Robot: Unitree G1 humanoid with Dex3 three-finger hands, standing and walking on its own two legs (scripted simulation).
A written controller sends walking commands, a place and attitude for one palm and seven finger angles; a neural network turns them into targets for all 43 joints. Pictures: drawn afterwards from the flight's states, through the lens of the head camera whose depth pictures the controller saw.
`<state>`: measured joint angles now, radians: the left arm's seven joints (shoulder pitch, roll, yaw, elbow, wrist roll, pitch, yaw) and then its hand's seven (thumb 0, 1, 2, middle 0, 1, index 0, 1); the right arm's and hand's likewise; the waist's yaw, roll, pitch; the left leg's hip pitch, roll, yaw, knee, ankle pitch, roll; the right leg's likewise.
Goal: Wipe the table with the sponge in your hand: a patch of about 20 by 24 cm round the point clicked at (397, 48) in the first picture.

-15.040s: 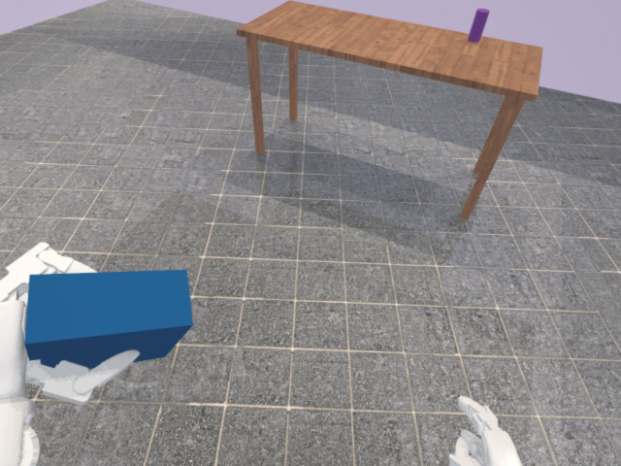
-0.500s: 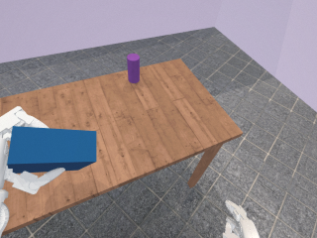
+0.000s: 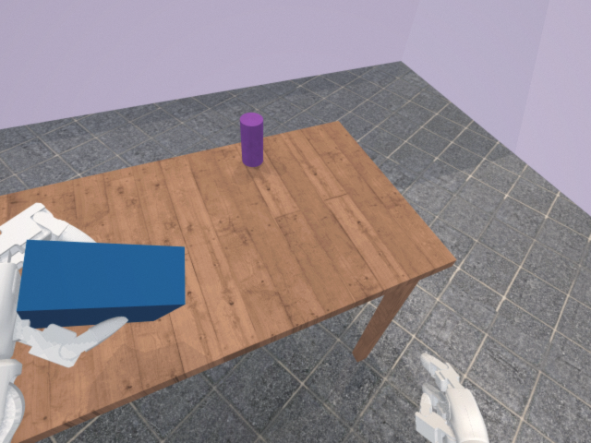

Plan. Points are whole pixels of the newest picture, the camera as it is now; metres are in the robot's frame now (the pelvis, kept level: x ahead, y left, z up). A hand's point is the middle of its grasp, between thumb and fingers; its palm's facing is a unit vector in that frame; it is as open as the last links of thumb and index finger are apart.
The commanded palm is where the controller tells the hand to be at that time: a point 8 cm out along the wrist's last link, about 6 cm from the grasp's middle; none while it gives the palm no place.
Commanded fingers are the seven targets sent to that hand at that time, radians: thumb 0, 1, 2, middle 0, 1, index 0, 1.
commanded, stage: look again from close up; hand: left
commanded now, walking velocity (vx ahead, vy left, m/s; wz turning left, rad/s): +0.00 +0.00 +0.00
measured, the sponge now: (126, 288) +0.23 +0.21 +0.13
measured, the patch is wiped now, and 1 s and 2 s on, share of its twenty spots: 0.00 0.00 0.00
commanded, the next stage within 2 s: turn the palm down, sponge in hand in 0.26 s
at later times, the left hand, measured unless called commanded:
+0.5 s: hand (29, 249) +0.23 +0.28 +0.19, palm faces +0.42 -0.79 -0.45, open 10.0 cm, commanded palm +0.16 +0.28 +0.17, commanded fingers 0.00 0.10 1.30 -1.20 -1.60 -1.20 -1.60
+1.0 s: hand (87, 319) +0.20 +0.24 +0.12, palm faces +0.28 -0.57 -0.77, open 10.0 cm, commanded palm +0.16 +0.26 +0.16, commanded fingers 0.00 0.10 1.30 -1.20 -1.60 -1.20 -1.60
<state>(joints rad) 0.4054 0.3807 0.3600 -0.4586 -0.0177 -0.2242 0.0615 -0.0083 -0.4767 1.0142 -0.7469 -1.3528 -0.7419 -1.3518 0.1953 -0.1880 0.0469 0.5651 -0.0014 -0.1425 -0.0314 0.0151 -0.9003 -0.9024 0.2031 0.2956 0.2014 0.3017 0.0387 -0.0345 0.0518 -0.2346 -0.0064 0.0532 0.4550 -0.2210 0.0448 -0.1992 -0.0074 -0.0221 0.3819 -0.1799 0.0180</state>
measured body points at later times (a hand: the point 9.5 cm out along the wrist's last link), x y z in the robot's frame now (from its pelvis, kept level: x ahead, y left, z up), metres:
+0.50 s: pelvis -0.02 -0.01 -0.01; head -0.01 +0.00 +0.44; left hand +0.21 +0.32 +0.21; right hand +0.17 -0.23 -0.08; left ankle +0.01 +0.08 -0.74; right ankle +0.01 -0.13 -0.74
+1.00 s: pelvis -0.01 -0.05 -0.01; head -0.01 -0.08 +0.43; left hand +0.18 +0.27 +0.17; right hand +0.21 -0.25 -0.10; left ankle +0.01 +0.08 -0.74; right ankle +0.01 -0.13 -0.74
